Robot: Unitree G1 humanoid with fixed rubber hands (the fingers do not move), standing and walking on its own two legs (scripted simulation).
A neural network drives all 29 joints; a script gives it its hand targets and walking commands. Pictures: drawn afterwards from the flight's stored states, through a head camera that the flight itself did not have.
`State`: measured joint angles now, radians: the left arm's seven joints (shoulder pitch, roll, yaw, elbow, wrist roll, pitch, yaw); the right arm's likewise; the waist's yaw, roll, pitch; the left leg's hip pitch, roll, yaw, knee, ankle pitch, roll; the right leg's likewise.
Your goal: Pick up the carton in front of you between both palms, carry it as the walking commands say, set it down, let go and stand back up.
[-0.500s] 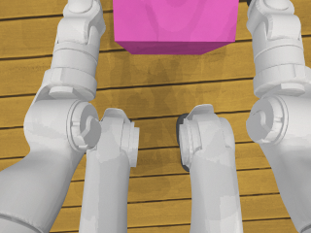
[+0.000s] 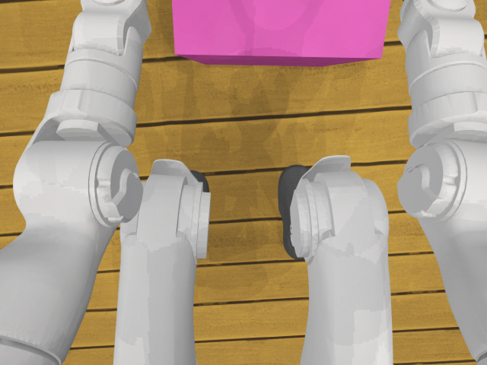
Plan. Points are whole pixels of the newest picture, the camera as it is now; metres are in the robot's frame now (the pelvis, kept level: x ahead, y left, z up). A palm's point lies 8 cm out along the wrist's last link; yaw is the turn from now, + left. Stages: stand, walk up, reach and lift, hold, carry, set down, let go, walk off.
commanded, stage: set down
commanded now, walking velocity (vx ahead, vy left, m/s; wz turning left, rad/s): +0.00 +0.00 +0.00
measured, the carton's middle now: out of the picture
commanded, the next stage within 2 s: let go in 1.22 s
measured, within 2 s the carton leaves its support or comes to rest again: neither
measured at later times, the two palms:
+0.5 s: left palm out of the picture +0.56 +0.14 -0.07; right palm out of the picture +0.55 -0.24 -0.07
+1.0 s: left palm out of the picture +0.56 +0.15 +0.08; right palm out of the picture +0.55 -0.25 +0.08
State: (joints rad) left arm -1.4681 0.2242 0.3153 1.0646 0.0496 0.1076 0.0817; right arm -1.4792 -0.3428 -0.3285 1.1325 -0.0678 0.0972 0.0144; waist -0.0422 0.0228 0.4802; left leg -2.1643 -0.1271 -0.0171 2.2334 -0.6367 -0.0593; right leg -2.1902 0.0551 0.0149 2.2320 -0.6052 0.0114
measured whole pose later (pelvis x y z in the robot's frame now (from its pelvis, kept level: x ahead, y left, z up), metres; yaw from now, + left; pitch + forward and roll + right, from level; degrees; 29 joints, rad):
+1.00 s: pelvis +0.02 +0.00 +0.18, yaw +0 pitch +47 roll +2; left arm -1.20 0.24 0.25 0.82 -0.06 0.21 0.12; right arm -1.23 -0.39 -0.26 0.91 0.06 0.19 0.02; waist -0.01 0.02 -0.02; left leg -1.88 -0.07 -0.03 1.54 -0.48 -0.02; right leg -1.91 0.05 0.03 1.54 -0.45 -0.01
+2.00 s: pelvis +0.12 +0.00 +0.40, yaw -2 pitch +15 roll +0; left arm 0.05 0.18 0.08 0.51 0.01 -0.01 -0.03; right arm 0.03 -0.20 -0.10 0.54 0.00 -0.02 0.06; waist 0.00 0.00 -0.02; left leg -0.53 -0.04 -0.06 0.54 -0.27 0.01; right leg -0.54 0.04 0.04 0.53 -0.24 -0.01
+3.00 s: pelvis +0.14 +0.00 +0.40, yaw -2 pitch +0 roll +0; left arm 0.17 0.34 0.04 0.78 0.04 0.01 0.02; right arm 0.17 -0.34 -0.04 0.74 -0.03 0.01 -0.02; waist 0.00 0.01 0.01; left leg -0.16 -0.03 -0.05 0.48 -0.32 0.01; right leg -0.17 0.03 0.03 0.47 -0.29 -0.01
